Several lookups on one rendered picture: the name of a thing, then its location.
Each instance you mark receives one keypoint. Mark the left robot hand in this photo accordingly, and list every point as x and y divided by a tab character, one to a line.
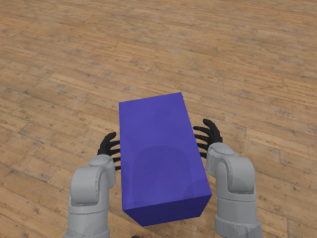
106	145

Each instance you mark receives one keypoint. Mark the right robot hand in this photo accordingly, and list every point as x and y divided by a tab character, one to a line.
213	136

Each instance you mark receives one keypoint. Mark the left robot forearm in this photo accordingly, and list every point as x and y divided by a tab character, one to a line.
88	199

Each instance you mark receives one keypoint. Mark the right robot forearm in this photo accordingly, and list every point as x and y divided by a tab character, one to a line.
236	193

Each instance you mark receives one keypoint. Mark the carton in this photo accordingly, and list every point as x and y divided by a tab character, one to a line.
162	174

